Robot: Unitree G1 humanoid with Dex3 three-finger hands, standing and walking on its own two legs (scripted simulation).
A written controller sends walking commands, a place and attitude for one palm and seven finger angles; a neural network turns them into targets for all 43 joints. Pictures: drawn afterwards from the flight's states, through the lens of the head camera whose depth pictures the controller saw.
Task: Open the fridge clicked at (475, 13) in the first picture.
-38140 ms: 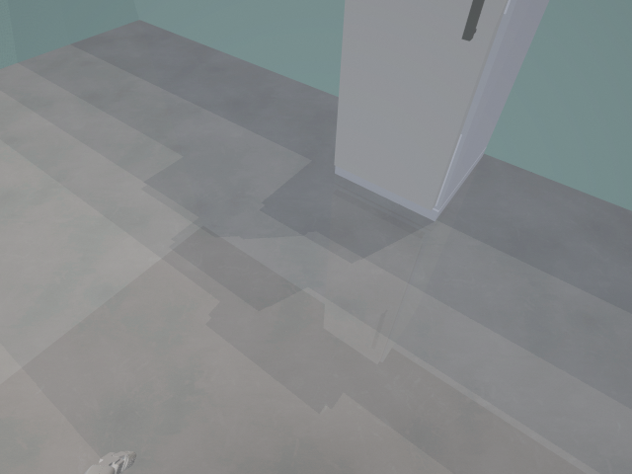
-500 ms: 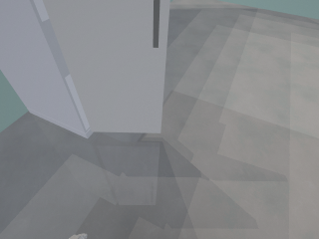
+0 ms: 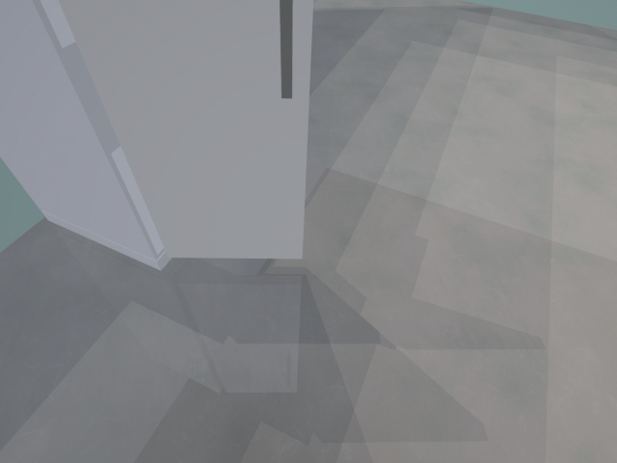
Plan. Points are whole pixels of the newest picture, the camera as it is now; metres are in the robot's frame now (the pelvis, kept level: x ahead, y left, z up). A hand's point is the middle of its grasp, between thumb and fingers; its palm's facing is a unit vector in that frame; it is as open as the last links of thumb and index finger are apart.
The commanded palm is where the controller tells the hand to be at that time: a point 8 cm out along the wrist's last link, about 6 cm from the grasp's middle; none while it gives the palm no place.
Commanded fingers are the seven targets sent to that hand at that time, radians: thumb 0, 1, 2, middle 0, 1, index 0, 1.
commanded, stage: let the arm hang, fingers relaxed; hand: right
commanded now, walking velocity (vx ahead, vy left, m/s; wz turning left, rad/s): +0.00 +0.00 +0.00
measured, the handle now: out of the picture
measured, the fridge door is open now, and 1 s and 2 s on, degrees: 65 65 65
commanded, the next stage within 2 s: look to check the result in 0.34 s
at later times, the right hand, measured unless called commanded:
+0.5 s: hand out of the picture +0.02 -0.17 -0.18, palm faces +0.00 +0.98 -0.18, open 7.4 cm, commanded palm none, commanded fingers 0.00 -0.90 -0.90 0.20 0.30 0.20 0.30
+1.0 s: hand out of the picture +0.05 -0.18 -0.17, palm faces -0.01 +0.98 -0.22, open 7.4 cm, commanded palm none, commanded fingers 0.00 -0.90 -0.90 0.20 0.30 0.20 0.30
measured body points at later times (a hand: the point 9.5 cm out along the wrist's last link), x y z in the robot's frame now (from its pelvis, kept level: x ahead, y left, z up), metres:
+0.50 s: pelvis +0.01 +0.00 +0.00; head +0.03 +0.00 +0.45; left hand +0.00 +0.22 -0.16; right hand +0.02 -0.22 -0.16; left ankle +0.01 +0.14 -0.74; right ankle +0.01 -0.10 -0.74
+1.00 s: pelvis +0.03 +0.00 +0.00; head +0.05 +0.01 +0.45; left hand +0.03 +0.23 -0.16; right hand +0.05 -0.23 -0.16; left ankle +0.01 +0.14 -0.74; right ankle +0.01 -0.10 -0.74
